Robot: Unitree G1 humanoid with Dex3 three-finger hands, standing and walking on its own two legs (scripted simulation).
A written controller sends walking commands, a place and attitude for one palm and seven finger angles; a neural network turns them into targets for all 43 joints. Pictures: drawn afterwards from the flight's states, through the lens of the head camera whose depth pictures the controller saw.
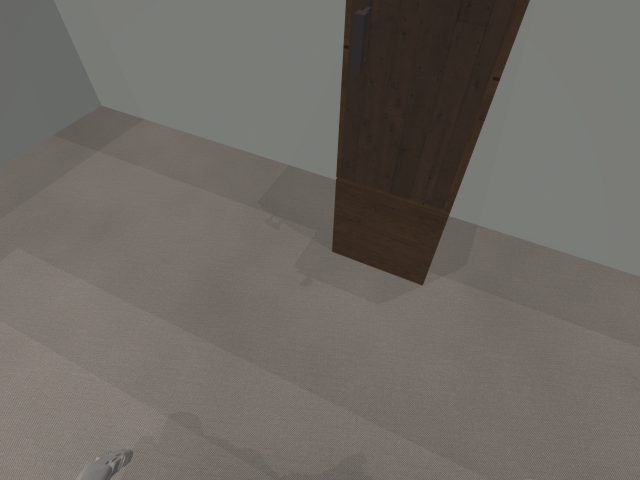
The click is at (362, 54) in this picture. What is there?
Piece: cupboard door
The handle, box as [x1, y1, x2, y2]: [350, 7, 370, 74]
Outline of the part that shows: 370,7 366,7 362,11 357,10 354,13 350,72 359,74 361,72 362,66 365,62 363,55 367,14 370,11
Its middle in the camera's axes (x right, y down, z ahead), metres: +0.09 -0.46 +0.90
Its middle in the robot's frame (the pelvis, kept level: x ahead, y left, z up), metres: +1.01 -0.04 +0.10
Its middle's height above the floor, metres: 0.87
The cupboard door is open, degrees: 0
